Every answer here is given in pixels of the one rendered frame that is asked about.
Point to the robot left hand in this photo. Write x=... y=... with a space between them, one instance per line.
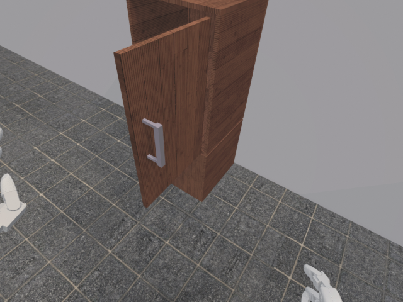
x=12 y=208

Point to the cupboard door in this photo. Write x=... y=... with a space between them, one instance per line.
x=163 y=79

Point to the robot right hand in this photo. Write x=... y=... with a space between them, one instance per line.
x=322 y=283

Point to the handle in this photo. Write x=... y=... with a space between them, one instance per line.
x=159 y=143

